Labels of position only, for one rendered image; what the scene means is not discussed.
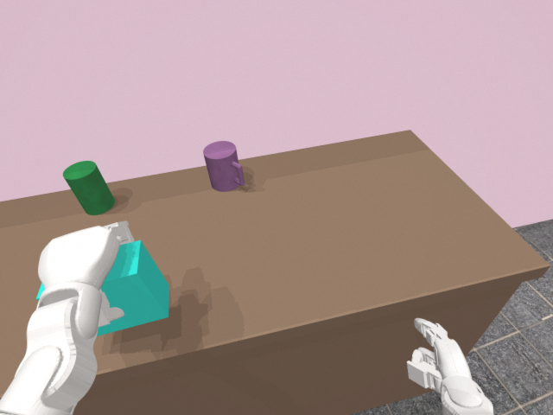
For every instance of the left robot hand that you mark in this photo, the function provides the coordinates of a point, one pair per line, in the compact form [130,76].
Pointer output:
[85,256]

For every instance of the left robot forearm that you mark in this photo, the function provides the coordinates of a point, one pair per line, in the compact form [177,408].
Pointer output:
[59,366]

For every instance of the sponge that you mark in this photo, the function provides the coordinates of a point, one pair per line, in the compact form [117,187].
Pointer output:
[136,286]

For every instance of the right robot forearm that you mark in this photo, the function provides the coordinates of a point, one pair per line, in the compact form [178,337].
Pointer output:
[463,396]

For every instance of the right robot hand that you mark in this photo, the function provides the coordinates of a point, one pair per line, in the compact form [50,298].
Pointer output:
[428,369]

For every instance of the table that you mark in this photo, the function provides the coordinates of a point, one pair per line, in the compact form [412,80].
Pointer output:
[294,294]

